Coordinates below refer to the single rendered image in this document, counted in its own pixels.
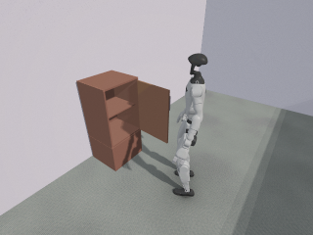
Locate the cupboard door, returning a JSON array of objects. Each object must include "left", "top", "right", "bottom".
[{"left": 137, "top": 80, "right": 170, "bottom": 144}]

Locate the robot left upper arm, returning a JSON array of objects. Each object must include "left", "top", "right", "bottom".
[{"left": 191, "top": 85, "right": 203, "bottom": 122}]

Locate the robot right hand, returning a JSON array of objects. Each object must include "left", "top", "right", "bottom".
[{"left": 176, "top": 111, "right": 188, "bottom": 123}]

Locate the right robot thigh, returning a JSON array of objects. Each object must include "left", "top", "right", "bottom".
[{"left": 177, "top": 119, "right": 190, "bottom": 152}]

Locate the robot torso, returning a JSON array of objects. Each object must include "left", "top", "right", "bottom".
[{"left": 184, "top": 80, "right": 206, "bottom": 135}]

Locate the robot left hand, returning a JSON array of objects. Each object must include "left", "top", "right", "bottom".
[{"left": 172, "top": 146, "right": 188, "bottom": 167}]

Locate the robot left forearm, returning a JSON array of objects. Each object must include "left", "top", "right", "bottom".
[{"left": 181, "top": 116, "right": 201, "bottom": 149}]

